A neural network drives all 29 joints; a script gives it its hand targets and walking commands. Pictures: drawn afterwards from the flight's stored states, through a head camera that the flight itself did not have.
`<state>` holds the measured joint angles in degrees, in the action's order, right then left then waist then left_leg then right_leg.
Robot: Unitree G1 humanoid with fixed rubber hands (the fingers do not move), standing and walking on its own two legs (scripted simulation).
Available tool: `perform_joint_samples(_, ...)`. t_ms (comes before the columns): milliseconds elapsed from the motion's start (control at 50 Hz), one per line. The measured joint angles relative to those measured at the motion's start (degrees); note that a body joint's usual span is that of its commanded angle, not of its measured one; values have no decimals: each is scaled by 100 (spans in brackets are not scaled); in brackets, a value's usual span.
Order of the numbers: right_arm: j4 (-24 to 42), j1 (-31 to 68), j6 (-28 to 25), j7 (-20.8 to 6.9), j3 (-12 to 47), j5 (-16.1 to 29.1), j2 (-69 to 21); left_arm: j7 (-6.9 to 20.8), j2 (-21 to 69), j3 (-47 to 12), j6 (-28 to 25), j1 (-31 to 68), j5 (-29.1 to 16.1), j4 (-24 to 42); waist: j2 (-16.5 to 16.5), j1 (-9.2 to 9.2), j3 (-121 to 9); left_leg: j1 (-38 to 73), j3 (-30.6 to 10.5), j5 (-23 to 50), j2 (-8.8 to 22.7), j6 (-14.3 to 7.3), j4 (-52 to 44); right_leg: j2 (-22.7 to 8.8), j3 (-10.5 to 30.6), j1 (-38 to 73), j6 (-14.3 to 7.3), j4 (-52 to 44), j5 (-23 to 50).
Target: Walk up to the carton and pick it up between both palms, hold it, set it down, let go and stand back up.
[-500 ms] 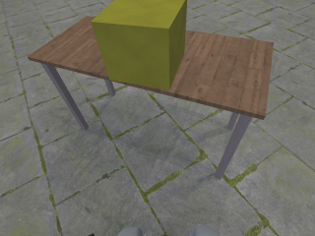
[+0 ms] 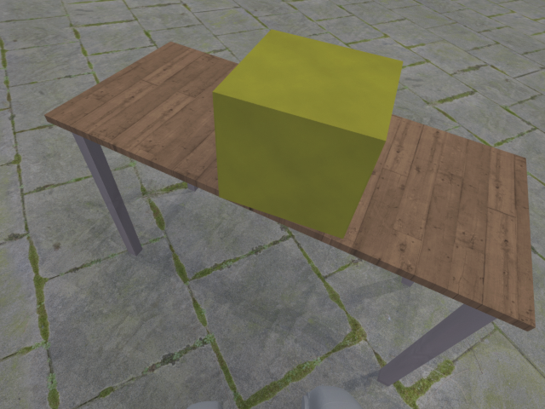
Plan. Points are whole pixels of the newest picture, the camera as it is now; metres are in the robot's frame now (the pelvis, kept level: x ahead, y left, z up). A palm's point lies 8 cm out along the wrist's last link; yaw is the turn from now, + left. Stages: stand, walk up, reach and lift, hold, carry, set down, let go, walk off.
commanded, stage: walk up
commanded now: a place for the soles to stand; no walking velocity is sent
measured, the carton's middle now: (306, 132) +0.61 -0.06 +0.05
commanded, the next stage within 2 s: none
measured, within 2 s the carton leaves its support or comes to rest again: neither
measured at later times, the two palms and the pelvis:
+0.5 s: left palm (173, 352) +0.23 +0.17 -0.13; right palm (431, 403) +0.16 -0.27 -0.15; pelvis +0.12 -0.04 -0.01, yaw +2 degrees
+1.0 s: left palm (131, 406) +0.15 +0.22 -0.12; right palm (425, 369) +0.20 -0.27 -0.13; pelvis +0.13 -0.04 +0.01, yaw +4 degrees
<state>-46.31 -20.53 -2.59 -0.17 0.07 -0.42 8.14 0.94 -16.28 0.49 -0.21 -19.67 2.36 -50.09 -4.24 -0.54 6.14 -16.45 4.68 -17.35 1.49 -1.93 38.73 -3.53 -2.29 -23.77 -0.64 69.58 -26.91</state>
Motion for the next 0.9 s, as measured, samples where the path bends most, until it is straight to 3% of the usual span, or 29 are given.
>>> perform_joint_samples(80,-174,-366,-97,15,-35,-93,45,31,44,8,-71,226,50,125,41,-143,11,504,6,105,-98,-39,-663,-64,56,-577,95,-511,459)
perform_joint_samples(160,-385,-654,-145,51,-51,-129,74,61,112,12,4,393,104,124,83,-172,-58,903,47,24,-122,13,-1036,-178,104,-845,203,-1213,1109)
perform_joint_samples(280,-427,-648,-66,39,9,-166,118,8,340,-42,-81,692,39,30,182,-224,29,988,83,-665,-44,237,-423,-123,-82,-241,-8,-3196,2474)
perform_joint_samples(340,-448,-323,43,36,43,-87,275,-52,606,-78,-145,865,56,-61,587,-246,183,669,-118,-1039,266,253,573,166,-283,-1,-111,-3272,1661)
perform_joint_samples(400,-325,-85,231,138,84,-9,296,-105,751,-139,-34,1056,-214,-29,608,-209,268,206,-345,-1831,96,246,1593,82,-364,-43,-174,-2985,1530)
perform_joint_samples(460,-351,147,386,171,94,19,343,-186,856,-200,120,1188,-272,-13,648,-83,211,-20,-461,-2142,58,269,1610,64,-478,31,-182,-3076,1518)
perform_joint_samples(500,-345,282,376,177,90,21,348,-204,833,-234,168,1250,-217,-21,615,-31,176,-41,-460,-1821,79,290,1176,54,-544,24,-174,-3099,1530)
perform_joint_samples(560,-355,440,275,178,63,-6,309,-186,678,-246,247,1378,-172,-126,427,6,196,106,-371,-557,43,266,463,-38,-571,-32,-144,-2908,1446)
perform_joint_samples(600,-349,495,256,168,55,-32,245,-147,531,-216,298,1392,-220,-220,200,25,148,172,-299,-534,-67,251,376,-140,-486,-44,-113,-2860,1417)
perform_joint_samples(700,-472,554,292,94,20,136,291,-94,338,-159,291,1225,-245,-397,170,146,-107,251,-330,-539,-19,240,113,-58,-530,119,-86,-3292,1664)
perform_joint_samples(900,-522,746,233,31,43,82,412,-51,207,-177,205,865,-218,-762,416,182,-180,317,-413,-317,-61,228,-263,-79,-623,246,-94,-3673,1779)
